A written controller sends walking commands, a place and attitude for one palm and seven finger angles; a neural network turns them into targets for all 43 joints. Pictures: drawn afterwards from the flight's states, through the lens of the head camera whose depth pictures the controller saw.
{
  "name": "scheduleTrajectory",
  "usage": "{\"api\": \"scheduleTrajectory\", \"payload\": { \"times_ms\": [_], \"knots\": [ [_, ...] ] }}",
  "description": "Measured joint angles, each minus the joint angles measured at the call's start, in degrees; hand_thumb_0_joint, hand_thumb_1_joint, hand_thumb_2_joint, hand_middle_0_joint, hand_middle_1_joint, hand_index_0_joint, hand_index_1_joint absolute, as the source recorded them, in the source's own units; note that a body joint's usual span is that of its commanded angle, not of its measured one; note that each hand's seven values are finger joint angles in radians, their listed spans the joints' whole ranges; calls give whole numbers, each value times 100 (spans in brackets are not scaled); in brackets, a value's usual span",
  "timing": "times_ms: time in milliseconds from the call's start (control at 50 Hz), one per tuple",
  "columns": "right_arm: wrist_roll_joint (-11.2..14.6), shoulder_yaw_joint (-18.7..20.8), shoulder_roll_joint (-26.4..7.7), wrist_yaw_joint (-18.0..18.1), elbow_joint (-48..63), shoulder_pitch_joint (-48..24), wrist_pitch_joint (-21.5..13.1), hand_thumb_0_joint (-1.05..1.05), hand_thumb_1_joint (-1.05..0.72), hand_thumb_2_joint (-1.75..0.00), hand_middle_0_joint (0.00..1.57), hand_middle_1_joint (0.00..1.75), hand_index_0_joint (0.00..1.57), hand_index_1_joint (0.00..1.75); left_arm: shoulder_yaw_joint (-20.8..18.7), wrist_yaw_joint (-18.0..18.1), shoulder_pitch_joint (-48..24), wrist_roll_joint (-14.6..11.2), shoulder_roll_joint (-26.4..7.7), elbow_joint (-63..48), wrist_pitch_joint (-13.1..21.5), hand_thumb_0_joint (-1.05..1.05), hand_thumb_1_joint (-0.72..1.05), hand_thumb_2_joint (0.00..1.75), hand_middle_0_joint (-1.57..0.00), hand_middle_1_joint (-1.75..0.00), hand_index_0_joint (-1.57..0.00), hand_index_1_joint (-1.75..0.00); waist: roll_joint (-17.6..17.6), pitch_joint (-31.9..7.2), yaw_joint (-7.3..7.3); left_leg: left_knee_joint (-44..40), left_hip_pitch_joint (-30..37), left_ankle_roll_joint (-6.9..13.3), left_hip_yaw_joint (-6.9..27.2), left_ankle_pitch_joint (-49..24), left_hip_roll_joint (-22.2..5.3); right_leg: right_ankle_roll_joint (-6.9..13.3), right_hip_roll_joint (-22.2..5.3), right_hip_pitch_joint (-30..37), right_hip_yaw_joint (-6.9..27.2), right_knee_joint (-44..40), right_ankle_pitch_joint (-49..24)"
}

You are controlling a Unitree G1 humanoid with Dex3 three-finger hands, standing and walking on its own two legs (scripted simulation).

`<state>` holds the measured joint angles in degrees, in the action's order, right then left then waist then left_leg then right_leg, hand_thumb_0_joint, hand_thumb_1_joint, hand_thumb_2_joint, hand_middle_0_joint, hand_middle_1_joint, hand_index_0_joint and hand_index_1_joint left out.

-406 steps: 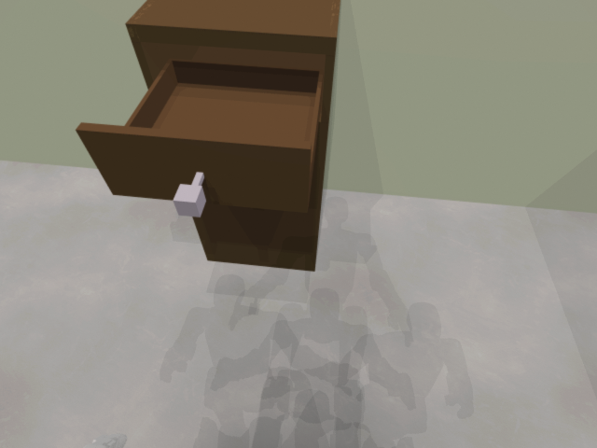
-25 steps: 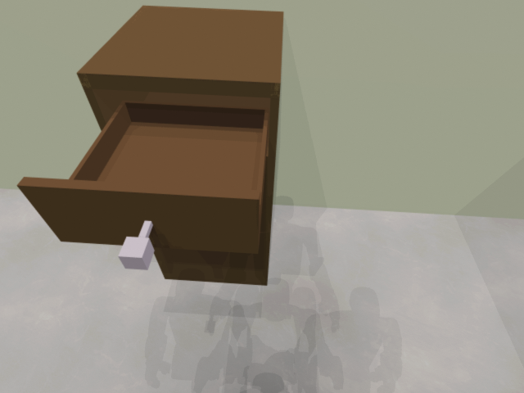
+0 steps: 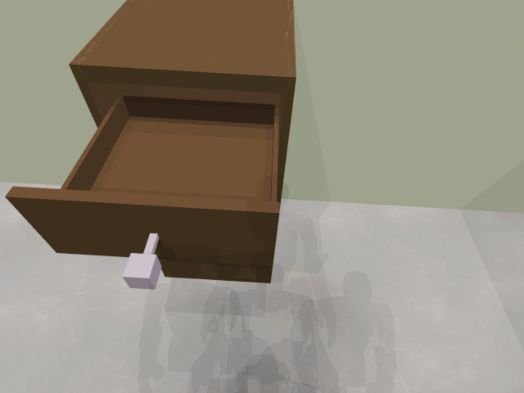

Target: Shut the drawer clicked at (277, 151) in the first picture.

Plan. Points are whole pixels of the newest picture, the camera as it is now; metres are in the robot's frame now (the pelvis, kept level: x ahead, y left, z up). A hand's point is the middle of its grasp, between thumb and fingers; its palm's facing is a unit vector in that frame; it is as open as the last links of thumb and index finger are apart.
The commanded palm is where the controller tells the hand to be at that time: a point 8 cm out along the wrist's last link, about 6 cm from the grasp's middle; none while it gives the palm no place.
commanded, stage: come to a stop and stand still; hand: left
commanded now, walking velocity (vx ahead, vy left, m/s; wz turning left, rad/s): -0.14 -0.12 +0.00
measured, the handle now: (147, 259) +0.30 +0.19 +0.04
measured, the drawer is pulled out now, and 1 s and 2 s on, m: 0.30 0.30 0.29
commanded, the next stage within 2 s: look again from close up in 0.80 s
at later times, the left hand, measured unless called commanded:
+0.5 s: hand out of the picture +0.07 +0.15 -0.16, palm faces -0.04 -0.97 -0.22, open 7.3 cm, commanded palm none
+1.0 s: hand out of the picture +0.01 +0.12 -0.16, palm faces -0.01 -0.98 -0.18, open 7.4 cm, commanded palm none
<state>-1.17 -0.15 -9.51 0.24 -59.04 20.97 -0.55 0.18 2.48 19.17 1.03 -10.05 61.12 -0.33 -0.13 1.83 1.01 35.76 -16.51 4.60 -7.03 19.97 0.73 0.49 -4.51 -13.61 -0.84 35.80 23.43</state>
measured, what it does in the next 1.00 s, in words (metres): stands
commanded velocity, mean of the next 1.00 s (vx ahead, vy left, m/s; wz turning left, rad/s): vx -0.03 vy -0.02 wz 0.00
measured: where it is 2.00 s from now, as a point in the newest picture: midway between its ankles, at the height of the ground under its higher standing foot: outside the picture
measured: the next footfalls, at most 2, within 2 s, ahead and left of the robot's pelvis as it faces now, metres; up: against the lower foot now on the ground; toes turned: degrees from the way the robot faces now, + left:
none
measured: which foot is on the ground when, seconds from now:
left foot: down 0.00-1.00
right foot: down 0.00-1.00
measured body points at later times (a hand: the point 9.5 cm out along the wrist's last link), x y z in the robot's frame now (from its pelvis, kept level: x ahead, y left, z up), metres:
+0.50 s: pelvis +0.00 -0.03 +0.01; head +0.04 -0.03 +0.45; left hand +0.07 +0.20 -0.15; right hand +0.05 -0.26 -0.15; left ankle +0.00 +0.06 -0.73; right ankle -0.03 -0.14 -0.73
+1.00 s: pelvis +0.01 -0.05 +0.02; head +0.03 -0.05 +0.47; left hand +0.01 +0.17 -0.14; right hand +0.01 -0.27 -0.14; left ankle +0.00 +0.06 -0.73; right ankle -0.03 -0.14 -0.73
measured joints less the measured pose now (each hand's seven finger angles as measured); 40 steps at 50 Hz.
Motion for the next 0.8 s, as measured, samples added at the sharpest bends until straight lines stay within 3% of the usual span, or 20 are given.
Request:
{"api": "scheduleTrajectory", "payload": {
  "times_ms": [60,120,200,300,340,420,560,800],
  "knots": [
    [29,-81,105,76,0,-113,-30,1,-91,-89,20,30,20,30,17,27,-227,-55,-1,-100,50,1,91,90,-20,-30,-20,-30,12,27,-51,-197,126,31,-28,-62,96,78,88,79,-34,-173,-293],
    [9,-58,63,186,-54,-295,54,2,-93,-89,20,30,20,30,23,39,-415,-78,83,-213,43,1,91,90,-20,-30,-20,-30,149,39,-83,-338,235,51,-33,-91,101,-61,90,188,-20,-328,-335],
    [25,45,-44,197,45,-524,83,3,-95,-89,21,30,20,30,-20,43,-584,-54,93,-449,-36,1,91,90,-20,-30,-20,-30,183,108,-75,-485,306,54,-105,-159,77,-27,110,34,18,-114,-486],
    [-16,123,-49,183,244,-783,101,2,-93,-89,21,30,20,30,-128,8,-771,-17,-39,-642,-187,1,91,90,-20,-30,-20,-30,46,213,-75,-487,259,-12,-226,-203,5,44,185,-282,-45,346,-78],
    [-19,136,-61,160,281,-849,138,2,-92,-89,20,30,20,30,-144,-10,-787,-5,-73,-700,-170,1,91,90,-20,-30,-20,-30,7,209,-96,-362,168,-78,-248,-163,-27,59,212,-205,-54,-7,-472],
    [23,179,-124,100,286,-969,241,1,-91,-89,20,30,20,30,-53,-33,-724,7,-18,-652,-85,1,91,90,-20,-30,-20,-30,97,151,-36,-173,26,-259,-109,-51,-126,-25,327,-178,-124,-123,-295],
    [39,54,-5,65,67,-914,123,1,-91,-89,20,30,20,30,1,-22,-660,-43,-25,-482,-48,1,93,90,-20,-30,-20,-30,-85,85,-77,-623,335,-289,-54,-307,-138,44,383,100,-170,-477,-450],
    [57,-24,-31,76,-306,-837,91,1,-92,-89,20,30,20,30,69,-58,-447,-44,-13,-130,29,1,93,90,-20,-30,-20,-30,-43,37,-131,-1101,667,-377,7,-548,-191,121,477,471,-232,-1016,-700]
  ]
}}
